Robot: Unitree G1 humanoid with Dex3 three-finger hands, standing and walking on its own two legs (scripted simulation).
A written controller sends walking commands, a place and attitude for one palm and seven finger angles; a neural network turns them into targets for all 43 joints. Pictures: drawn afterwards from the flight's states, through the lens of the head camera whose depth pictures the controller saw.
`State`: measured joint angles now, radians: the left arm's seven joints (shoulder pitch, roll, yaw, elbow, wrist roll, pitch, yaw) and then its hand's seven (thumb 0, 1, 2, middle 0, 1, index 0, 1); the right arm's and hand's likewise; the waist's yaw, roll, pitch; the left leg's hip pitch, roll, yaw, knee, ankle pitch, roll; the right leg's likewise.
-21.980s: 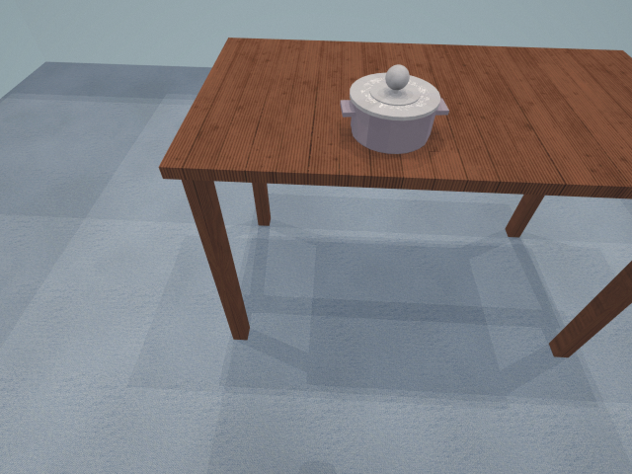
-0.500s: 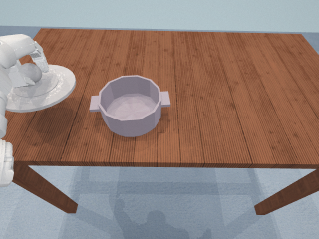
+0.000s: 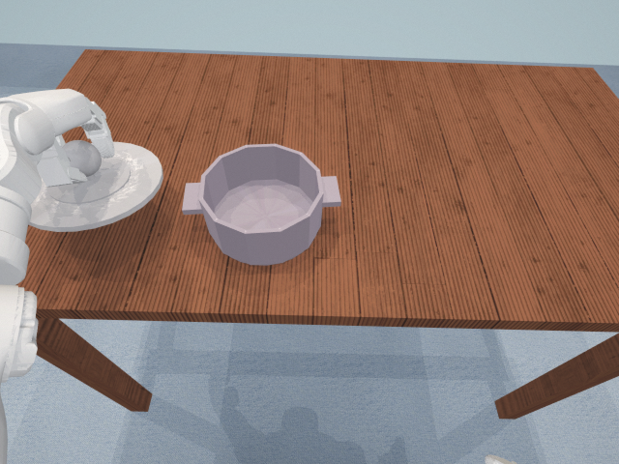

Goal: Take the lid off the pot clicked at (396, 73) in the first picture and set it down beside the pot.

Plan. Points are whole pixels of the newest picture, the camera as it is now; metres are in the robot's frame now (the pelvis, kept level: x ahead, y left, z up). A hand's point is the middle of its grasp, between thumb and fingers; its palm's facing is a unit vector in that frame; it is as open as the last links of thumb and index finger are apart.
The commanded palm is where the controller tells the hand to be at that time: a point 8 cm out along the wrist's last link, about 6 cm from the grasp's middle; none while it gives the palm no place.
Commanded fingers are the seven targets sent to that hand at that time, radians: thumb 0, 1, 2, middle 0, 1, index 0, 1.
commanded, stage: lower the lid onto the table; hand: left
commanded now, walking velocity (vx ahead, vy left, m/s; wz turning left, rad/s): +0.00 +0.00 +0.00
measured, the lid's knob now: (80, 158) +0.48 +0.29 +0.13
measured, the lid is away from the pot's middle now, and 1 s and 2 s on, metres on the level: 0.23 0.22 0.24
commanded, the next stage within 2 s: open the fingers wide in 1.02 s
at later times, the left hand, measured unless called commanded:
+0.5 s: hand (86, 177) +0.45 +0.28 +0.12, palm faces -0.44 -0.08 -0.89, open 7.9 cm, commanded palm +0.46 +0.28 +0.18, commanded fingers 0.00 0.57 1.09 -0.93 -1.00 -0.86 -0.98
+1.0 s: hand (93, 191) +0.45 +0.28 +0.09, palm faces -0.47 -0.10 -0.88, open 7.9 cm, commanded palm +0.47 +0.28 +0.15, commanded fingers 0.00 0.57 1.09 -0.93 -1.00 -0.86 -0.98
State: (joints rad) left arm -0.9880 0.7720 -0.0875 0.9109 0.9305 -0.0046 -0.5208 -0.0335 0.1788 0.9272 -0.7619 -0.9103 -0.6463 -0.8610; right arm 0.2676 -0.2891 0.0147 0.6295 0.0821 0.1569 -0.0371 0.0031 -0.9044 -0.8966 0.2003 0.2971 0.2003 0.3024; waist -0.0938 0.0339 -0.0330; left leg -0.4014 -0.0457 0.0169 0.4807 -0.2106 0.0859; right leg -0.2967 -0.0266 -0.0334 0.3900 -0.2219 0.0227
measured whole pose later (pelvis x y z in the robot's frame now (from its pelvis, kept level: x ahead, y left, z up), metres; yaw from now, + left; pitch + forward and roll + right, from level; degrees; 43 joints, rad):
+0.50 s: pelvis +0.00 +0.00 +0.00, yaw +0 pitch +8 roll -2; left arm -0.99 0.74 -0.10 1.00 0.94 -0.07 -0.47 -0.03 0.18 0.93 -0.76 -0.91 -0.64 -0.86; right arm 0.31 -0.29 0.01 0.66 0.08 0.16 -0.05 0.00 -0.90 -0.90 0.20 0.30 0.20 0.30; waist -0.10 0.03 -0.04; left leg -0.43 -0.04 0.02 0.51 -0.22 0.09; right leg -0.33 -0.03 -0.03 0.42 -0.23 0.01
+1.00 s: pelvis +0.00 +0.00 -0.01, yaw -1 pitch +10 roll -2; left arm -0.96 0.77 -0.06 1.07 0.95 -0.11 -0.43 -0.03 0.18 0.93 -0.76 -0.91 -0.65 -0.87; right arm 0.32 -0.29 0.01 0.66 0.08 0.17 -0.06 0.00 -0.90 -0.90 0.20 0.30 0.20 0.30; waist -0.11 0.03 -0.05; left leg -0.49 -0.03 0.03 0.56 -0.25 0.08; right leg -0.39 -0.01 -0.02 0.47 -0.26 0.03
